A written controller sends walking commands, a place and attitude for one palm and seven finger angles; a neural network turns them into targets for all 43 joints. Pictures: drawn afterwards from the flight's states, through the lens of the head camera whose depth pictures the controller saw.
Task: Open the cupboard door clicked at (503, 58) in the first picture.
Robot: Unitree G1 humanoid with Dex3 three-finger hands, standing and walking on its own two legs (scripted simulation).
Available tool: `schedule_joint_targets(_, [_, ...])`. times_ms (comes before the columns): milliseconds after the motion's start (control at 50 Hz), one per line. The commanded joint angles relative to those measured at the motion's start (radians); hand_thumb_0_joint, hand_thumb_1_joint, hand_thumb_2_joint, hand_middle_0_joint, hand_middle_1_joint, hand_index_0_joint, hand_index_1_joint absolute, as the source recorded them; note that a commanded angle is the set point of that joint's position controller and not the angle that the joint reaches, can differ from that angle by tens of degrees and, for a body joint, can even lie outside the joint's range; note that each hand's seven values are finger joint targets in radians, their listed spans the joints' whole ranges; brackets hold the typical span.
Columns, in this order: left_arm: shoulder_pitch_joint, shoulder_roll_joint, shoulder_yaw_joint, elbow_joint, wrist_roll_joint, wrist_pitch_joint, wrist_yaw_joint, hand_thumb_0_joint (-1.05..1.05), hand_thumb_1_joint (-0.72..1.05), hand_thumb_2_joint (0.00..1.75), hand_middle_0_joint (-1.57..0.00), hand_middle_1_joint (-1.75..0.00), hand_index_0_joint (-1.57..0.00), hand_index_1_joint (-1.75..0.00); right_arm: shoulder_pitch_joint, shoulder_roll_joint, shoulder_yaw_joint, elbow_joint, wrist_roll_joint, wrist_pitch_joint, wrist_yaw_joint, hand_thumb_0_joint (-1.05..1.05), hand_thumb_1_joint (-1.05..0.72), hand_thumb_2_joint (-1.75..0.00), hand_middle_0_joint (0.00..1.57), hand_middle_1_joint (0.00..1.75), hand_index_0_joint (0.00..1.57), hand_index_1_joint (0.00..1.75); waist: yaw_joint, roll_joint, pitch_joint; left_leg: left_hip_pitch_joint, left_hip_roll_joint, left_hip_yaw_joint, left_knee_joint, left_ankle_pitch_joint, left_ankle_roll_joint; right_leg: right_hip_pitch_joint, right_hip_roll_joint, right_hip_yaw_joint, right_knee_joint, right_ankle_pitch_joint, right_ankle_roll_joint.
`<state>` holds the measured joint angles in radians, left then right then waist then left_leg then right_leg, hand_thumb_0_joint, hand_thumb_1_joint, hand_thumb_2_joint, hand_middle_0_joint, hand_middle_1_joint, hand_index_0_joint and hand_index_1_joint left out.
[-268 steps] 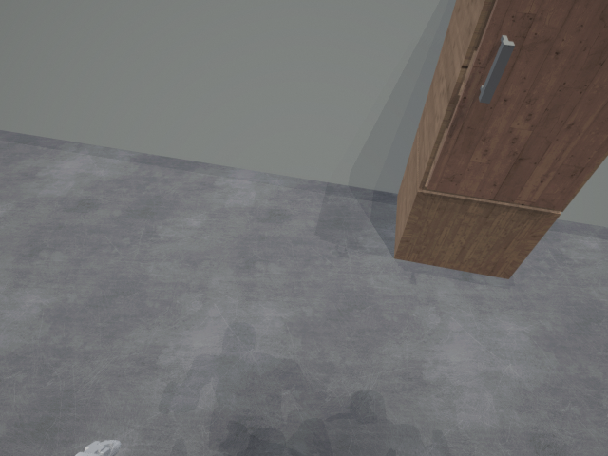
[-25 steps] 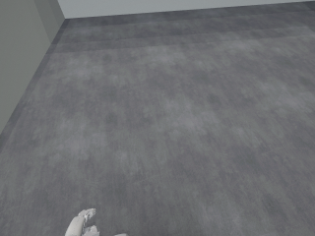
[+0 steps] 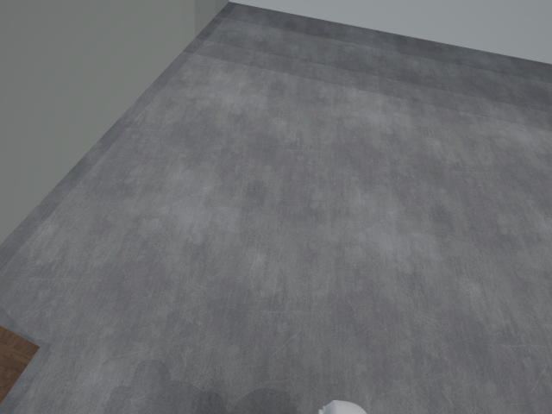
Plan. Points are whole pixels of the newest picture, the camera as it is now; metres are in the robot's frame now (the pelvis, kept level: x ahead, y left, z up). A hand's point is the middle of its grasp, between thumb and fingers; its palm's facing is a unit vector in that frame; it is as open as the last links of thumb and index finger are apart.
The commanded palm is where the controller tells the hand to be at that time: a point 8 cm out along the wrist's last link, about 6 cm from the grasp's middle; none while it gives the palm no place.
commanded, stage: turn to face it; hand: left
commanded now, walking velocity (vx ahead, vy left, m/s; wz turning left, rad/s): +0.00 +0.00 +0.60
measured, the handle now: out of the picture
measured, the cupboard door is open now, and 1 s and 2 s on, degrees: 0 0 0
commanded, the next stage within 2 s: none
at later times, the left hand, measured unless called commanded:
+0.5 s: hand out of the picture -0.03 +0.13 -0.16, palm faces +0.34 -0.91 -0.24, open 7.4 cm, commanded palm none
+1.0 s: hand out of the picture -0.07 +0.20 -0.15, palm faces +0.59 -0.76 -0.27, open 7.4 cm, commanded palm none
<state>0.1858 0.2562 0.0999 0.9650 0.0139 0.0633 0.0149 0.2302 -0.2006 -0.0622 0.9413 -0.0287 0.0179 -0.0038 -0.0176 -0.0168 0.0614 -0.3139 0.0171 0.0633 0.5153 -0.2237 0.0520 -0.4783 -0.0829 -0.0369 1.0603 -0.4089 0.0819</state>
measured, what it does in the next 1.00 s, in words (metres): steps on the spot, turning left: right foot, then left foot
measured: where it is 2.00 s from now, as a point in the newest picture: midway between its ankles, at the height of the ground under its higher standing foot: outside the picture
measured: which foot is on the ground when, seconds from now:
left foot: down 0.00-0.22, up 0.24-0.62, down 0.64-1.00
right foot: up 0.00-0.20, down 0.22-0.64, up 0.66-1.00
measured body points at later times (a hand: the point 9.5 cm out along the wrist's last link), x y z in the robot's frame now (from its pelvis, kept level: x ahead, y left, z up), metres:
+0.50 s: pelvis -0.03 -0.07 +0.00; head +0.01 -0.07 +0.45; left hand -0.05 +0.18 -0.14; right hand +0.14 -0.29 -0.14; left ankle -0.08 +0.07 -0.67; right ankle +0.00 -0.17 -0.74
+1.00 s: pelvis -0.04 -0.05 +0.00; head -0.01 -0.02 +0.45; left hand -0.10 +0.24 -0.13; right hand +0.16 -0.21 -0.14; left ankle -0.10 +0.05 -0.74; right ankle +0.03 -0.17 -0.70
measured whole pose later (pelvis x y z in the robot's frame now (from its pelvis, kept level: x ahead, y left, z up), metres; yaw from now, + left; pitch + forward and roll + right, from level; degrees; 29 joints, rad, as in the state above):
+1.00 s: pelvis -0.04 -0.05 +0.00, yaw +36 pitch +1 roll +0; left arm 0.13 0.24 0.07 0.87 0.01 0.05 0.01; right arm 0.19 -0.22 -0.06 0.91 -0.03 0.04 0.02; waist -0.03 0.00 0.07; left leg -0.28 -0.04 -0.07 0.50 -0.24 0.02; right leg -0.40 -0.06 -0.02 0.85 -0.44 0.09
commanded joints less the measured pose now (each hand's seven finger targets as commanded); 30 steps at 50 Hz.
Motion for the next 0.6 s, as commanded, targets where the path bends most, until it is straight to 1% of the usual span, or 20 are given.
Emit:
schedule_joint_targets(0, [-0.058,0.030,-0.005,-0.113,-0.003,-0.032,0.001,0.00,0.90,0.90,-0.20,-0.30,-0.20,-0.30,0.035,-0.211,-0.054,-0.060,0.004,-0.009,-0.007,0.00,-0.90,-0.90,0.20,0.30,0.20,0.30,-0.031,0.143,-0.135,0.210,0.240,-0.311,-0.178,0.301,0.122,-0.050,0.008,0.018,-0.100,-0.023,0.015])
schedule_joint_targets(40, [-0.058,0.034,-0.008,-0.123,-0.003,-0.033,0.001,0.00,0.90,0.90,-0.20,-0.30,-0.20,-0.30,0.022,-0.222,-0.059,-0.066,0.003,-0.002,-0.002,0.00,-0.90,-0.90,0.20,0.30,0.20,0.30,-0.033,0.169,-0.133,0.191,0.229,-0.328,-0.175,0.263,0.120,-0.016,0.020,0.015,-0.161,-0.033,0.012])
schedule_joint_targets(80, [-0.041,0.036,-0.010,-0.127,-0.006,-0.034,0.003,0.00,0.90,0.90,-0.20,-0.30,-0.20,-0.30,-0.009,-0.231,-0.064,-0.077,0.002,0.005,0.002,0.00,-0.90,-0.90,0.20,0.30,0.20,0.30,-0.023,0.199,-0.118,0.120,0.215,-0.355,-0.171,0.230,0.114,0.058,0.035,0.012,-0.245,-0.031,0.003])
schedule_joint_targets(120, [0.007,0.046,-0.012,-0.127,-0.009,-0.039,0.005,0.00,0.90,0.90,-0.20,-0.30,-0.20,-0.30,-0.048,-0.240,-0.068,-0.094,0.001,0.013,0.008,0.00,-0.90,-0.90,0.20,0.30,0.20,0.30,-0.003,0.209,-0.108,0.051,0.194,-0.380,-0.156,0.196,0.101,0.151,0.058,0.001,-0.358,-0.008,-0.006])
schedule_joint_targets(140, [0.046,0.051,-0.009,-0.120,-0.010,-0.041,0.006,0.00,0.90,0.90,-0.20,-0.30,-0.20,-0.30,-0.068,-0.241,-0.070,-0.103,0.001,0.016,0.010,0.00,-0.90,-0.90,0.20,0.30,0.20,0.30,0.015,0.196,-0.112,0.005,0.177,-0.381,-0.145,0.150,0.086,0.218,0.065,-0.010,-0.430,0.043,-0.011])
schedule_joint_targets(160, [0.102,0.065,-0.006,-0.109,-0.010,-0.045,0.008,0.00,0.90,0.90,-0.20,-0.30,-0.20,-0.30,-0.094,-0.236,-0.071,-0.116,0.006,0.020,0.012,0.00,-0.90,-0.90,0.20,0.30,0.20,0.30,0.045,0.182,-0.117,-0.072,0.148,-0.366,-0.106,0.076,0.056,0.324,0.057,-0.017,-0.556,0.128,-0.016])
schedule_joint_targets(180, [0.145,0.111,0.005,-0.108,0.000,-0.054,0.013,0.00,0.90,0.90,-0.20,-0.30,-0.20,-0.30,-0.095,-0.193,-0.069,-0.130,0.013,0.023,0.017,0.00,-0.90,-0.90,0.20,0.30,0.20,0.30,0.064,0.059,-0.115,-0.193,0.073,-0.311,0.008,-0.049,0.000,0.436,-0.031,0.059,-0.715,0.113,-0.047])
schedule_joint_targets(200, [0.141,0.215,0.024,-0.126,0.020,-0.065,0.021,0.00,0.90,0.90,-0.20,-0.30,-0.20,-0.30,-0.073,-0.107,-0.053,-0.157,0.017,0.024,0.020,0.00,-0.90,-0.90,0.20,0.30,0.20,0.30,0.066,-0.279,-0.093,-0.385,-0.082,-0.112,0.300,-0.271,-0.093,0.479,-0.336,0.407,-0.864,-0.011,-0.159])
schedule_joint_targets(220, [0.082,0.241,0.012,-0.157,0.009,-0.054,0.022,0.00,0.90,0.90,-0.20,-0.30,-0.20,-0.30,-0.101,-0.147,-0.061,-0.170,0.004,0.026,0.020,0.00,-0.90,-0.90,0.20,0.30,0.20,0.30,0.059,-0.225,-0.063,-0.325,-0.048,-0.131,0.514,-0.344,-0.091,0.271,-0.445,0.418,-0.879,0.004,-0.222])
schedule_joint_targets(240, [0.018,0.203,0.014,-0.171,0.008,-0.059,0.024,0.00,0.90,0.90,-0.20,-0.30,-0.20,-0.30,-0.104,-0.154,-0.066,-0.158,-0.001,0.040,0.024,0.00,-0.90,-0.90,0.20,0.30,0.20,0.30,0.028,-0.218,-0.036,-0.303,-0.024,-0.151,0.623,-0.296,-0.083,0.187,-0.382,0.375,-0.884,-0.050,-0.209])
schedule_joint_targets(260, [-0.032,0.172,0.000,-0.179,0.007,-0.062,0.020,0.00,0.90,0.90,-0.20,-0.30,-0.20,-0.30,-0.093,-0.159,-0.065,-0.135,-0.003,0.044,0.030,0.00,-0.90,-0.90,0.20,0.30,0.20,0.30,0.003,-0.202,0.009,-0.305,-0.004,-0.135,0.693,-0.231,-0.088,0.152,-0.319,0.285,-0.866,-0.013,-0.182])
schedule_joint_targets(280, [-0.064,0.132,-0.012,-0.182,0.007,-0.066,0.018,0.00,0.90,0.90,-0.20,-0.30,-0.20,-0.30,-0.075,-0.156,-0.063,-0.114,-0.003,0.045,0.036,0.00,-0.90,-0.90,0.20,0.30,0.20,0.30,-0.016,-0.163,0.032,-0.303,0.012,-0.112,0.730,-0.163,-0.100,0.159,-0.264,0.167,-0.826,0.097,-0.165])
schedule_joint_targets(300, [-0.062,0.115,-0.019,-0.183,0.008,-0.071,0.017,0.00,0.90,0.90,-0.20,-0.30,-0.20,-0.30,-0.055,-0.147,-0.059,-0.102,-0.001,0.045,0.039,0.00,-0.90,-0.90,0.20,0.30,0.20,0.30,-0.023,-0.165,0.016,-0.301,0.014,-0.090,0.742,-0.127,-0.113,0.198,-0.234,0.093,-0.790,0.200,-0.159])
schedule_joint_targets(340, [-0.019,0.114,-0.020,-0.170,0.011,-0.075,0.020,0.00,0.90,0.90,-0.20,-0.30,-0.20,-0.30,-0.068,-0.134,-0.052,-0.101,0.005,0.044,0.042,0.00,-0.90,-0.90,0.20,0.30,0.20,0.30,-0.005,-0.153,-0.014,-0.284,0.022,-0.060,0.684,-0.132,-0.128,0.274,-0.238,0.035,-0.752,0.343,-0.169])
schedule_joint_targets(420, [0.070,0.146,-0.011,-0.133,0.016,-0.070,0.019,0.00,0.90,0.90,-0.20,-0.30,-0.20,-0.30,-0.159,-0.120,-0.040,-0.124,0.010,0.045,0.042,0.00,-0.90,-0.90,0.20,0.30,0.20,0.30,0.049,-0.151,-0.036,-0.238,0.027,-0.013,0.494,-0.203,-0.138,0.362,-0.279,0.001,-0.723,0.446,-0.193])
schedule_joint_targets(480, [0.102,0.175,-0.003,-0.118,0.018,-0.065,0.015,0.00,0.90,0.90,-0.20,-0.30,-0.20,-0.30,-0.189,-0.108,-0.027,-0.132,0.014,0.038,0.042,0.00,-0.90,-0.90,0.20,0.30,0.20,0.30,0.071,-0.194,-0.063,-0.176,0.018,0.028,0.352,-0.225,-0.128,0.393,-0.293,-0.027,-0.685,0.537,-0.198])
schedule_joint_targets(520, [0.092,0.186,0.006,-0.111,0.020,-0.061,0.015,0.00,0.90,0.90,-0.20,-0.30,-0.20,-0.30,-0.171,-0.108,-0.023,-0.132,0.018,0.028,0.040,0.00,-0.90,-0.90,0.20,0.30,0.20,0.30,0.069,-0.215,-0.095,-0.115,0.020,0.043,0.246,-0.239,-0.114,0.412,-0.313,-0.043,-0.641,0.575,-0.196])
schedule_joint_targets(540, [0.084,0.192,0.009,-0.113,0.019,-0.058,0.014,0.00,0.90,0.90,-0.20,-0.30,-0.20,-0.30,-0.140,-0.110,-0.022,-0.128,0.018,0.023,0.038,0.00,-0.90,-0.90,0.20,0.30,0.20,0.30,0.056,-0.203,-0.119,-0.077,0.014,0.058,0.169,-0.205,-0.109,0.421,-0.310,-0.069,-0.602,0.588,-0.180])
schedule_joint_targets(560, [0.087,0.189,0.011,-0.109,0.015,-0.054,0.011,0.00,0.90,0.90,-0.20,-0.30,-0.20,-0.30,-0.121,-0.116,-0.025,-0.122,0.016,0.019,0.036,0.00,-0.90,-0.90,0.20,0.30,0.20,0.30,0.046,-0.190,-0.123,-0.011,0.004,0.075,0.085,-0.133,-0.103,0.385,-0.295,-0.098,-0.562,0.565,-0.151])
schedule_joint_targets(580, [0.081,0.182,0.012,-0.111,0.007,-0.050,0.008,0.00,0.90,0.90,-0.20,-0.30,-0.20,-0.30,-0.074,-0.143,-0.030,-0.111,0.014,0.011,0.036,0.00,-0.90,-0.90,0.20,0.30,0.20,0.30,0.017,-0.148,-0.154,0.095,0.012,0.057,-0.055,-0.021,-0.089,0.339,-0.274,-0.132,-0.471,0.527,-0.110])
